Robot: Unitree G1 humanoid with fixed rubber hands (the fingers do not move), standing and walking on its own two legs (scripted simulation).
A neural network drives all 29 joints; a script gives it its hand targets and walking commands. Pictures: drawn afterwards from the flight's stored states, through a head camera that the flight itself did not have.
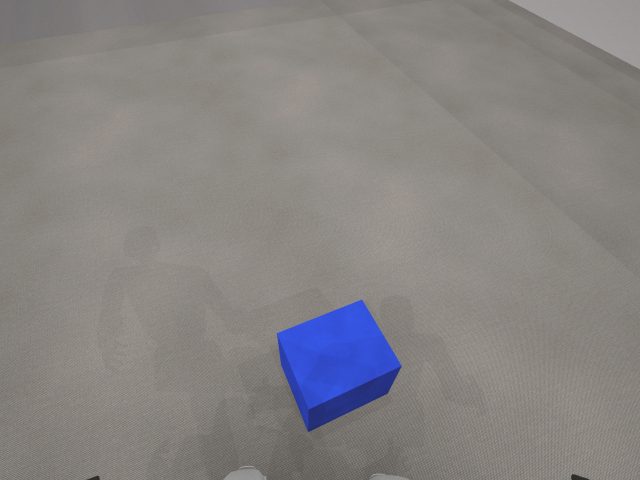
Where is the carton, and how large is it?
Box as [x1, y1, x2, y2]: [277, 300, 401, 431]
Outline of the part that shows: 362,300 359,300 277,333 281,365 308,431 387,393 401,366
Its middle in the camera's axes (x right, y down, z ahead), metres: +0.04 +0.35 +1.11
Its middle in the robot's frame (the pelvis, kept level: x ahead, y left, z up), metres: +0.51 -0.05 -0.62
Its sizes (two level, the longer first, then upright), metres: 0.264 0.217 0.222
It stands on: the floor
